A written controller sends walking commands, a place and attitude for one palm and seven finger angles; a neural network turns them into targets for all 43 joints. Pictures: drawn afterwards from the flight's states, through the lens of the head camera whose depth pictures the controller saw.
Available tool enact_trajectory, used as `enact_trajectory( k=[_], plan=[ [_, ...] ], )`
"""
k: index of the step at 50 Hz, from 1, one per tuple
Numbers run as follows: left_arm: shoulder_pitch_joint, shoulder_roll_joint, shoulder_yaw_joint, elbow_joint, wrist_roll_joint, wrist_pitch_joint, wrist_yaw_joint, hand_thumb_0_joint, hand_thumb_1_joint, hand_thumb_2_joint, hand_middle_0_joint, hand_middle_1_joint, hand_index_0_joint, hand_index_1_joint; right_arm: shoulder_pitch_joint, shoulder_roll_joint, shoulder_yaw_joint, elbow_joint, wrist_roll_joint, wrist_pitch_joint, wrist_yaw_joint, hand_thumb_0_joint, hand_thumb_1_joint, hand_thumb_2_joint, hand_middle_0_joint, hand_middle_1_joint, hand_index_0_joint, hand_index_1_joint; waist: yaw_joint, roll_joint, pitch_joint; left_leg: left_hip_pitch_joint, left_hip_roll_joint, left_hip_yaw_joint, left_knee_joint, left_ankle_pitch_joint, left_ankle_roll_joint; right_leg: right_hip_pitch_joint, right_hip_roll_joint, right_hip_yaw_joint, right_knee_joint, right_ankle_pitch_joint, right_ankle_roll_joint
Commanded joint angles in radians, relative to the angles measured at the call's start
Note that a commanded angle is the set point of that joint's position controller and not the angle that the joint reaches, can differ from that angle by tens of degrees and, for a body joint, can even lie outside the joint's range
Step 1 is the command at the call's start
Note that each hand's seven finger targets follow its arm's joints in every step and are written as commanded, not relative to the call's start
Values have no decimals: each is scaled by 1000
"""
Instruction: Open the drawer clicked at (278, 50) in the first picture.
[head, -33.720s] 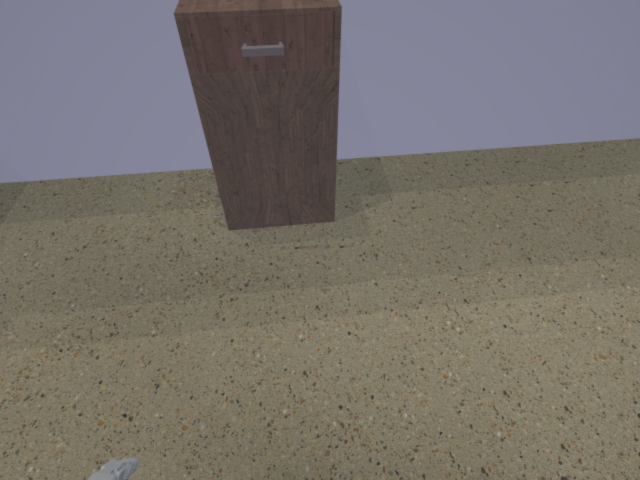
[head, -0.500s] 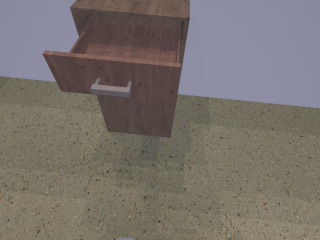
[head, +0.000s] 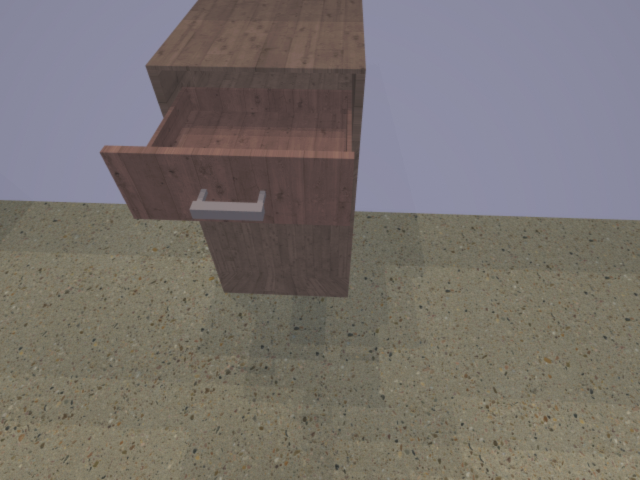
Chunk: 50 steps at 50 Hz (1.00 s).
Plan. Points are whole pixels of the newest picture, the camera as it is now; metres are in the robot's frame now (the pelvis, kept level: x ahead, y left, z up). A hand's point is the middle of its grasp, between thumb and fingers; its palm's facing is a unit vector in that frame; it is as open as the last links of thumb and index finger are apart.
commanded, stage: let the arm hang, fingers relaxed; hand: left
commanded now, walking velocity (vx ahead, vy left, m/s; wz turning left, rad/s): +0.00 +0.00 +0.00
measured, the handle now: (230, 202) +0.55 +0.19 +0.01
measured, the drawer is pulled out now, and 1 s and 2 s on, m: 0.30 0.30 0.30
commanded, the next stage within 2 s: look to check the result in 0.22 s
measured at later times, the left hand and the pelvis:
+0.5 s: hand out of the picture +0.01 +0.17 -0.17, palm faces +0.02 -0.98 -0.22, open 7.4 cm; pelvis +0.01 -0.01 +0.00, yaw +0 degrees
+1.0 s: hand out of the picture +0.06 +0.19 -0.17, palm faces +0.01 -0.96 -0.27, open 7.4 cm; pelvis +0.02 -0.02 +0.00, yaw +0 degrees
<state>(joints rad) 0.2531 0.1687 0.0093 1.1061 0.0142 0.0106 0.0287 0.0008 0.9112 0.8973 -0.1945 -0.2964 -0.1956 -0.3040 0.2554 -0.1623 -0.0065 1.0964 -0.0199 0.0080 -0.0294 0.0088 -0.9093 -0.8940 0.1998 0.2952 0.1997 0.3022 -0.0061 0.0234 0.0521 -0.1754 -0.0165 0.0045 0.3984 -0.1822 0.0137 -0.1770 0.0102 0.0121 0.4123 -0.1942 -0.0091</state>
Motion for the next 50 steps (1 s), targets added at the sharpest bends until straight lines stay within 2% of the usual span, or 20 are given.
enact_trajectory(
  k=[1, 4, 8, 9, 13, 14, 18, 20, 23, 27, 29, 31, 35, 38, 40, 43, 47, 50],
  plan=[
    [52, 121, 27, -23, -2, -15, 5, 0, 900, 900, -200, -300, -200, -300, 53, -91, -18, -22, 4, -13, -3, 0, -900, -900, 200, 300, 200, 300, 3, 1, 31, -32, 102, -101, -112, -55, 15, -42, -83, 83, -94, -43, -28],
    [55, 118, 30, -20, -1, -17, 7, 0, 900, 900, -200, -300, -200, -300, 61, -86, -19, -20, 6, -13, -4, 0, -900, -900, 200, 300, 200, 300, 3, -29, 27, -24, 100, -94, -101, -39, 15, -43, -84, 80, -99, -47, -29],
    [51, 108, 29, -15, -3, -17, 7, 0, 900, 900, -200, -300, -200, -300, 67, -77, -19, -11, 4, -13, -6, 0, -900, -900, 200, 300, 200, 300, 0, -6, 37, -24, 97, -89, -98, -28, 13, -49, -87, 87, -100, -43, -31],
    [57, 109, 31, -16, -2, -18, 8, 0, 900, 900, -200, -300, -200, -300, 69, -77, -21, -14, 6, -12, -6, 0, -900, -900, 200, 300, 200, 300, 1, -19, 38, -19, 97, -86, -93, -33, 13, -57, -84, 85, -104, -53, -32],
    [51, 101, 32, -12, -3, -20, 8, 0, 900, 900, -200, -300, -200, -300, 75, -73, -20, -9, 4, -15, -9, 0, -900, -900, 200, 300, 200, 300, -1, 5, 21, -13, 99, -87, -90, 1, 12, -38, -85, 87, -94, -15, -33],
    [59, 104, 33, -14, -3, -21, 9, 0, 900, 900, -200, -300, -200, -300, 73, -76, -23, -13, 6, -14, -9, 0, -900, -900, 200, 300, 200, 300, 1, -14, 23, -7, 100, -85, -85, -5, 13, -46, -82, 88, -99, -26, -33],
    [49, 101, 33, -13, -3, -20, 8, 0, 900, 900, -200, -300, -200, -300, 80, -76, -24, -10, 4, -13, -9, 0, -900, -900, 200, 300, 200, 300, -5, -8, 29, -12, 100, -86, -89, -19, 12, -50, -82, 92, -99, -38, -34],
    [51, 108, 36, -14, -3, -22, 9, 0, 900, 900, -200, -300, -200, -300, 76, -78, -27, -12, 5, -14, -9, 0, -900, -900, 200, 300, 200, 300, -4, -33, 24, -5, 101, -85, -81, -3, 15, -48, -85, 92, -103, -34, -35],
    [47, 113, 37, -17, -4, -26, 9, 0, 900, 900, -200, -300, -200, -300, 72, -87, -28, -12, 6, -17, -11, 0, -900, -900, 200, 300, 200, 300, -5, -38, 4, 10, 101, -80, -69, 43, 15, -31, -88, 95, -98, 13, -37],
    [40, 121, 38, -19, -3, -26, 8, 0, 900, 900, -200, -300, -200, -300, 57, -91, -30, -11, 5, -15, -10, 0, -900, -900, 200, 300, 200, 300, -5, -18, 23, 9, 101, -76, -70, 36, 13, -43, -90, 96, -105, 2, -38],
    [39, 129, 39, -21, -2, -27, 8, 0, 900, 900, -200, -300, -200, -300, 47, -104, -33, -15, 6, -14, -9, 0, -900, -900, 200, 300, 200, 300, -4, -26, 23, 20, 102, -78, -68, 27, 14, -53, -86, 101, -109, -11, -39],
    [26, 131, 40, -22, -3, -26, 7, 0, 900, 900, -200, -300, -200, -300, 45, -104, -31, -12, 3, -16, -9, 0, -900, -900, 200, 300, 200, 300, -6, -6, 17, 13, 105, -82, -73, 33, 12, -38, -88, 97, -104, 5, -38],
    [11, 150, 43, -26, -2, -28, 6, 0, 900, 900, -200, -300, -200, -300, 26, -125, -35, -18, 4, -17, -8, 0, -900, -900, 200, 300, 200, 300, -6, -25, 13, 23, 107, -84, -76, 34, 14, -35, -90, 99, -113, 0, -40],
    [-2, 161, 46, -29, -3, -32, 5, 0, 900, 900, -200, -300, -200, -300, 14, -140, -35, -21, 4, -20, -9, 0, -900, -900, 200, 300, 200, 300, -6, -26, -13, 37, 109, -80, -72, 70, 12, -13, -92, 103, -105, 58, -41],
    [-13, 172, 47, -30, -3, -33, 4, 0, 900, 900, -200, -300, -200, -300, 0, -148, -37, -22, 4, -20, -8, 0, -900, -900, 200, 300, 200, 300, -6, -10, -3, 38, 109, -79, -73, 66, 11, -17, -96, 102, -112, 58, -41],
    [-27, 184, 48, -33, -3, -34, 2, 0, 900, 900, -200, -300, -200, -300, -12, -163, -37, -25, 3, -19, -7, 0, -900, -900, 200, 300, 200, 300, -6, -21, 1, 34, 109, -79, -80, 54, 10, -15, -96, 109, -121, 43, -42],
    [-44, 205, 52, -39, -3, -37, 1, 0, 900, 900, -200, -300, -200, -300, -29, -184, -40, -26, 2, -21, -5, 0, -900, -900, 200, 300, 200, 300, -6, -27, -25, 51, 111, -78, -75, 83, 9, 6, -100, 107, -118, 90, -43],
    [-60, 223, 53, -43, -3, -40, 0, 0, 900, 900, -200, -300, -200, -300, -49, -201, -43, -30, 3, -21, -4, 0, -900, -900, 200, 300, 200, 300, -7, -29, -9, 54, 113, -77, -78, 81, 9, -1, -101, 111, -128, 93, -43]
  ],
)
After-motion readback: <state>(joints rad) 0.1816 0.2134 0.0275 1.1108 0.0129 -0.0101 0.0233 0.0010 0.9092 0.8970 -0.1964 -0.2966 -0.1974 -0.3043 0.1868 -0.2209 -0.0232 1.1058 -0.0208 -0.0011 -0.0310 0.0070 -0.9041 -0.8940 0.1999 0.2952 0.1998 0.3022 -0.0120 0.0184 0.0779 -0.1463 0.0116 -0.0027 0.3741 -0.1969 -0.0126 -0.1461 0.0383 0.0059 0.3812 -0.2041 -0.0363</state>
